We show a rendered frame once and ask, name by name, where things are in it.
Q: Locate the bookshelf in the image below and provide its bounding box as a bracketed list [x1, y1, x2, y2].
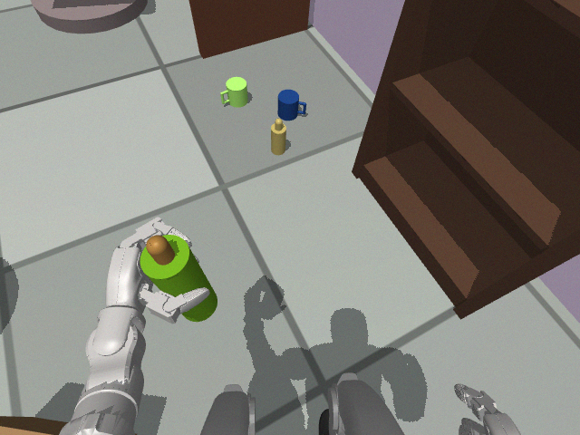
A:
[352, 0, 580, 320]

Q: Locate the left robot hand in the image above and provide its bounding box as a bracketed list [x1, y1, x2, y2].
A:
[106, 217, 210, 324]

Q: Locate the left robot arm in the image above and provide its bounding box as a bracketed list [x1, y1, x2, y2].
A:
[59, 305, 146, 435]

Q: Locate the right robot hand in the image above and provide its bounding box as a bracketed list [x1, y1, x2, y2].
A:
[454, 383, 521, 435]

